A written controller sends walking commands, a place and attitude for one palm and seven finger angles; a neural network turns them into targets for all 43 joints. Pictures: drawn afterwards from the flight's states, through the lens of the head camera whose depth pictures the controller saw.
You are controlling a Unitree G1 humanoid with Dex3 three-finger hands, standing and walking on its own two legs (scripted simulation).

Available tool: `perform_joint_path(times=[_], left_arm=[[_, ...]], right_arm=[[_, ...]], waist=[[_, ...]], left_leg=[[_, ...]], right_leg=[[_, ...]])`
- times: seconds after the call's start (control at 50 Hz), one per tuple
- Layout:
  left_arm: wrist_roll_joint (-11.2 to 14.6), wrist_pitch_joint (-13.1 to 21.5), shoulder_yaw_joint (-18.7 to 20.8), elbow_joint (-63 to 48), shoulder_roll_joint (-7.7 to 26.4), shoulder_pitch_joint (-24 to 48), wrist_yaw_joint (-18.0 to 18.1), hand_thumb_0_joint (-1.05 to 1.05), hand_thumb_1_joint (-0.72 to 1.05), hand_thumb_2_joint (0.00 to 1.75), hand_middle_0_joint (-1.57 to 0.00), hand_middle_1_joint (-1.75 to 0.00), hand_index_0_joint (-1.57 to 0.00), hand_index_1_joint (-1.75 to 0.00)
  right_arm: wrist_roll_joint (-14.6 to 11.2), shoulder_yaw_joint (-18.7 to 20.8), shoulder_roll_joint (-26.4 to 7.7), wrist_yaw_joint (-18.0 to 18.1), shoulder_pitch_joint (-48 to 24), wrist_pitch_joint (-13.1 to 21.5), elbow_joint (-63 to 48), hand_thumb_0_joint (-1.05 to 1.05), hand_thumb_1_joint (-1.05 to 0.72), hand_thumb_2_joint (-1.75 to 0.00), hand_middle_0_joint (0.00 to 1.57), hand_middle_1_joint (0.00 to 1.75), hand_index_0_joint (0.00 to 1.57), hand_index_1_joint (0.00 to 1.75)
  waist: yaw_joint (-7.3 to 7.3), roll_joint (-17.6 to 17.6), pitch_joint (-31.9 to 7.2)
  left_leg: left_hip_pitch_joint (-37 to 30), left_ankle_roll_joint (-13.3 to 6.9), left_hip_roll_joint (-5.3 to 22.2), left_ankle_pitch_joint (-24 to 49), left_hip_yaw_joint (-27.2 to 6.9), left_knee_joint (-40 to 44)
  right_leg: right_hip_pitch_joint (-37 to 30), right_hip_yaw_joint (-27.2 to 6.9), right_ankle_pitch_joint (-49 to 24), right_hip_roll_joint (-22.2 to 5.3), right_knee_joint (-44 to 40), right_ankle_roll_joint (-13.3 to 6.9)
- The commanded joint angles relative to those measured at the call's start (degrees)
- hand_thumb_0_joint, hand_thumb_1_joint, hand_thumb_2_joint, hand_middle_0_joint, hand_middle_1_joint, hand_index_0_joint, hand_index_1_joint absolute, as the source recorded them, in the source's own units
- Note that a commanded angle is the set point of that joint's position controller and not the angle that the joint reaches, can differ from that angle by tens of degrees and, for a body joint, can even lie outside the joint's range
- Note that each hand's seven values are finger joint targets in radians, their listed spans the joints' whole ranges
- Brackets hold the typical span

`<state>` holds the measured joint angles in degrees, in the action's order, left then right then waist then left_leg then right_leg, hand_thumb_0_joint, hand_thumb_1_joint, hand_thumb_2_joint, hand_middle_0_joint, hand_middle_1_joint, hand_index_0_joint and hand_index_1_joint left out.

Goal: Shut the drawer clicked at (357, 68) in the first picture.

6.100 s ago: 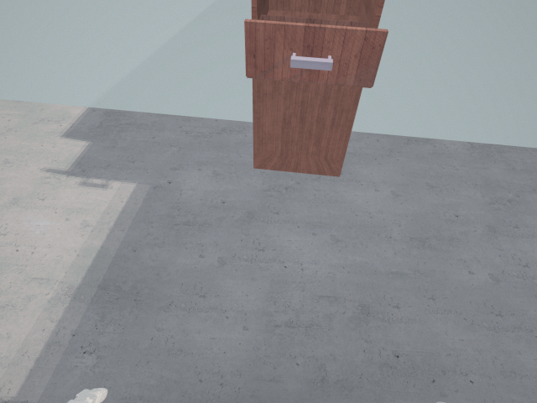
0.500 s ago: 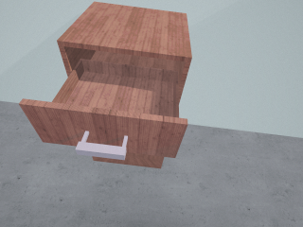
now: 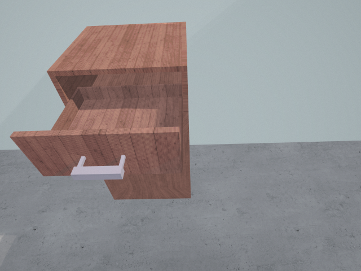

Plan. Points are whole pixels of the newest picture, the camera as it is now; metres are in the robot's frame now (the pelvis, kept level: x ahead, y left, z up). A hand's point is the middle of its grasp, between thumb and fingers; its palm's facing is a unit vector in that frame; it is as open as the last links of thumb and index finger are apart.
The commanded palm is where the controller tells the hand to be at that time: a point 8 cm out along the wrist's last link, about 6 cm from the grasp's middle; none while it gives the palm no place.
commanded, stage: come to a stop and stand still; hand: left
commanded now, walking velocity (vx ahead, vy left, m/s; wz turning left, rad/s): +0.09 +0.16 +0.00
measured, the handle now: (100, 166) +0.38 +0.25 +0.00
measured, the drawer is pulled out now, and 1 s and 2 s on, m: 0.30 0.30 0.30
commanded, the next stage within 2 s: look again from close up in 1.66 s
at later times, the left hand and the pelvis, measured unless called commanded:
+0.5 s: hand out of the picture +0.03 +0.27 -0.20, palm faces +0.07 -0.97 -0.23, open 7.4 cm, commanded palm none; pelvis +0.02 +0.08 -0.03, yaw +1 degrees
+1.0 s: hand out of the picture +0.04 +0.27 -0.19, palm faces -0.02 -0.97 -0.24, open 7.4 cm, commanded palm none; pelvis +0.00 +0.08 -0.02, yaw -1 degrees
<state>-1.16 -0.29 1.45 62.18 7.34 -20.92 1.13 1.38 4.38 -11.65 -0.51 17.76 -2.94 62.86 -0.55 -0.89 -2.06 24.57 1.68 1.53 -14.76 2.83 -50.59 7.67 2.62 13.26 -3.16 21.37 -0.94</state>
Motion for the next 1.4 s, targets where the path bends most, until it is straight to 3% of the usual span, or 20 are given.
perform_joint_path(times=[0.0, 0.08, 0.12, 0.16, 0.18, 0.2, 0.22, 0.26, 0.28, 0.3, 0.34, 0.38, 0.4, 0.5, 0.58, 0.7, 0.82, 0.96, 1.16, 1.38], left_arm=[[0.0, 2.0, 2.3, -2.5, 9.6, -3.2, 1.0, 0.00, 0.90, 0.90, -0.20, -0.30, -0.20, -0.30], [-0.4, 2.0, 2.7, -1.6, 9.5, -5.1, 1.2, 0.00, 0.90, 0.90, -0.20, -0.30, -0.20, -0.30], [-0.6, 1.9, 2.7, -1.1, 9.3, -4.0, 1.2, 0.00, 0.90, 0.90, -0.20, -0.30, -0.20, -0.30], [-0.3, 1.7, 2.5, -0.8, 9.2, -1.6, 1.2, 0.00, 0.90, 0.90, -0.20, -0.30, -0.20, -0.30], [-0.1, 2.6, 0.0, -4.5, 15.6, 1.4, 1.7, 0.00, 0.90, 0.90, -0.20, -0.30, -0.20, -0.30], [-0.2, 2.2, 1.2, -6.1, 13.7, 2.0, 2.1, 0.00, 0.90, 0.90, -0.20, -0.30, -0.20, -0.30], [-0.3, 2.2, 1.2, -6.3, 11.9, 2.5, 2.2, 0.00, 0.90, 0.90, -0.20, -0.30, -0.20, -0.30], [0.0, 2.3, 0.3, -7.2, 10.2, 1.9, 2.2, 0.00, 0.90, 0.90, -0.20, -0.30, -0.20, -0.30], [-0.2, 2.5, 0.4, -7.2, 10.0, 0.9, 2.2, 0.00, 0.90, 0.90, -0.20, -0.30, -0.20, -0.30], [-0.2, 2.3, 0.3, -6.6, 9.4, 1.5, 2.2, 0.00, 0.90, 0.90, -0.20, -0.30, -0.20, -0.30], [-0.4, 1.7, 0.3, -6.5, 9.6, 1.0, 2.1, 0.00, 0.90, 0.90, -0.20, -0.30, -0.20, -0.30], [-0.5, 1.2, -0.4, -6.5, 8.4, -0.8, 2.4, 0.00, 0.90, 0.90, -0.20, -0.30, -0.20, -0.30], [-0.2, 1.1, -0.2, -6.6, 8.5, -0.8, 2.5, 0.00, 0.90, 0.90, -0.20, -0.30, -0.20, -0.30], [0.1, 0.2, 0.1, -7.7, 9.0, 0.6, 2.2, 0.00, 0.90, 0.90, -0.20, -0.30, -0.20, -0.30], [0.2, -0.4, 0.2, -8.9, 9.7, 3.0, 2.0, 0.00, 0.90, 0.90, -0.20, -0.30, -0.20, -0.30], [0.3, -0.6, 0.4, -10.0, 9.7, 4.6, 1.9, 0.00, 0.90, 0.90, -0.20, -0.30, -0.20, -0.30], [0.4, -0.5, 0.3, -9.0, 10.3, 4.5, 1.8, 0.00, 0.90, 0.90, -0.20, -0.30, -0.20, -0.30], [0.4, -0.2, 0.2, -7.1, 10.3, 4.1, 1.8, 0.00, 0.90, 0.90, -0.20, -0.30, -0.20, -0.30], [0.3, 0.3, -0.1, -4.4, 9.1, 3.9, 1.5, 0.00, 0.90, 0.90, -0.20, -0.30, -0.20, -0.30], [0.2, 1.0, -0.2, -2.8, 8.8, 3.3, 1.3, 0.00, 0.90, 0.90, -0.20, -0.30, -0.20, -0.30]], right_arm=[[0.2, -0.1, -2.2, 0.0, -2.1, 1.8, -3.9, 0.00, -0.90, -0.90, 0.20, 0.30, 0.20, 0.30], [-0.2, -0.6, -2.0, 0.6, -3.9, 2.2, -5.1, 0.00, -0.90, -0.90, 0.20, 0.30, 0.20, 0.30], [-0.5, -1.2, -0.6, 0.9, -3.4, 2.6, -4.7, 0.00, -0.90, -0.90, 0.20, 0.30, 0.20, 0.30], [-0.9, -1.7, 0.6, 1.3, -0.4, 3.1, -3.1, 0.00, -0.90, -0.90, 0.20, 0.30, 0.20, 0.30], [1.1, -2.0, -5.6, 0.3, 0.4, 1.9, -7.6, 0.00, -0.90, -0.90, 0.20, 0.30, 0.20, 0.30], [1.0, -0.9, -2.3, -0.1, 2.6, 2.6, -8.0, 0.00, -0.90, -0.90, 0.20, 0.30, 0.20, 0.30], [1.2, -0.9, -2.2, 0.3, 2.1, 2.5, -8.3, 0.00, -0.90, -0.90, 0.20, 0.30, 0.20, 0.30], [0.6, -1.5, -3.2, 1.0, 1.0, 2.7, -10.0, 0.00, -0.90, -0.90, 0.20, 0.30, 0.20, 0.30], [0.8, -1.6, -3.8, 1.3, 1.6, 3.3, -10.3, 0.00, -0.90, -0.90, 0.20, 0.30, 0.20, 0.30], [0.5, -1.9, -3.6, 1.4, 0.4, 3.8, -9.9, 0.00, -0.90, -0.90, 0.20, 0.30, 0.20, 0.30], [-0.2, -1.9, -4.2, 1.7, -0.4, 4.5, -8.9, 0.00, -0.90, -0.90, 0.20, 0.30, 0.20, 0.30], [-0.4, -1.9, -6.1, 2.4, 1.4, 4.5, -8.4, 0.00, -0.90, -0.90, 0.20, 0.30, 0.20, 0.30], [-0.5, -1.8, -6.8, 2.7, 1.8, 4.3, -8.2, 0.00, -0.90, -0.90, 0.20, 0.30, 0.20, 0.30], [-0.1, -2.1, -7.0, 3.0, -0.8, 3.7, -9.2, 0.00, -0.90, -0.90, 0.20, 0.30, 0.20, 0.30], [0.0, -2.3, -7.0, 2.9, -1.4, 3.7, -9.2, 0.00, -0.90, -0.90, 0.20, 0.30, 0.20, 0.30], [0.1, -2.1, -7.4, 2.9, -1.1, 3.6, -8.8, 0.00, -0.90, -0.90, 0.20, 0.30, 0.20, 0.30], [-0.1, -2.4, -6.6, 2.5, -1.7, 3.3, -7.7, 0.00, -0.90, -0.90, 0.20, 0.30, 0.20, 0.30], [-0.5, -2.6, -5.7, 2.3, -0.9, 3.2, -5.4, 0.00, -0.90, -0.90, 0.20, 0.30, 0.20, 0.30], [-0.8, -2.8, -3.3, 1.8, -1.4, 2.8, -2.8, 0.00, -0.90, -0.90, 0.20, 0.30, 0.20, 0.30], [-0.8, -2.9, -2.0, 1.5, -0.8, 2.6, -0.8, 0.00, -0.90, -0.90, 0.20, 0.30, 0.20, 0.30]], waist=[[-2.27, 8.4, 8.4], [-3.76, 11.3, 5.5], [-3.34, 12.7, 3.8], [-1.58, 12.5, 2.3], [3.31, 3.3, 12.8], [2.66, 0.4, 4.7], [2.66, -1.0, 2.3], [1.74, 7.5, 2.0], [1.55, 13.5, 0.6], [1.21, 9.0, -0.1], [0.86, -5.6, -0.3], [0.69, -10.6, -0.6], [0.77, -10.7, 0.2], [-0.04, -4.5, 4.8], [0.12, -4.8, 6.0], [0.27, -2.7, 2.6], [0.18, -0.5, 3.2], [0.36, 0.2, 2.6], [0.62, 2.2, 6.2], [1.09, 3.3, 6.5]], left_leg=[[7.7, 1.0, 1.3, -0.7, -1.3, -0.6], [6.3, 1.0, 1.7, -7.0, -1.1, 6.7], [0.6, 0.8, 1.2, -8.7, -0.6, 13.5], [-9.3, 0.5, -0.2, -3.1, 0.6, 23.1], [-13.9, -2.7, -2.0, -3.7, -2.8, 21.6], [-13.6, -2.4, 0.0, -5.9, -0.3, 19.2], [-12.0, -2.7, 0.6, -8.1, -1.5, 19.0], [-7.6, -3.0, 1.3, -6.0, -2.8, 18.3], [-7.5, -3.3, 2.3, -2.9, -2.6, 19.0], [-7.3, -2.8, 1.7, 0.0, -2.2, 19.6], [-12.3, -3.4, 4.2, 18.0, -4.2, 21.3], [-17.6, -4.4, 7.4, 45.4, -5.7, 19.3], [-18.7, -4.6, 7.9, 50.7, -6.0, 19.2], [-14.5, -4.1, 6.5, 40.4, -5.0, 22.1], [-13.9, -3.4, 6.0, 36.4, -5.4, 25.5], [-18.6, -3.1, 6.5, 39.2, -5.4, 25.9], [-15.8, -2.9, 4.6, 25.6, -3.4, 26.8], [-16.3, -3.1, 4.1, 22.0, -2.3, 26.4], [-14.7, -2.9, 3.5, 6.7, -1.8, 28.8], [-15.4, -2.1, 3.4, 2.3, -1.7, 30.0]], right_leg=[[-2.2, -10.8, 3.2, -14.1, -11.0, -5.9], [-7.4, -12.7, -6.2, -16.1, -7.7, -8.7], [-5.9, -11.7, -12.8, -15.8, -5.6, -8.8], [-1.6, -8.4, -14.7, -12.8, -2.8, -6.7], [11.8, -8.0, 11.4, -7.6, -1.1, -3.7], [15.5, -5.7, 19.9, -7.9, 1.3, -2.6], [14.6, -6.3, 20.7, -7.0, 1.2, -2.3], [10.8, -8.0, 15.7, -6.4, 1.1, -1.9], [7.7, -7.3, 7.6, -5.8, 2.6, -2.1], [5.9, -5.6, 2.5, -6.2, 3.8, -1.7], [6.1, -0.7, -6.7, -3.1, 11.1, -0.2], [6.8, 2.2, -7.5, -1.0, 14.1, 0.3], [7.5, 3.1, -4.7, -0.4, 14.3, 0.5], [5.5, 1.9, -6.9, -0.7, 13.1, 0.4], [5.3, 1.6, -5.9, -0.9, 13.3, 0.9], [5.0, 1.2, -4.6, -1.2, 12.6, 1.1], [1.9, -0.2, -11.8, -3.3, 10.2, 0.5], [1.0, -1.0, -14.7, -4.3, 8.7, 0.6], [4.6, -3.3, -6.8, -4.6, 3.1, 0.6], [7.5, -4.6, 1.4, -4.5, -1.9, 0.4]])
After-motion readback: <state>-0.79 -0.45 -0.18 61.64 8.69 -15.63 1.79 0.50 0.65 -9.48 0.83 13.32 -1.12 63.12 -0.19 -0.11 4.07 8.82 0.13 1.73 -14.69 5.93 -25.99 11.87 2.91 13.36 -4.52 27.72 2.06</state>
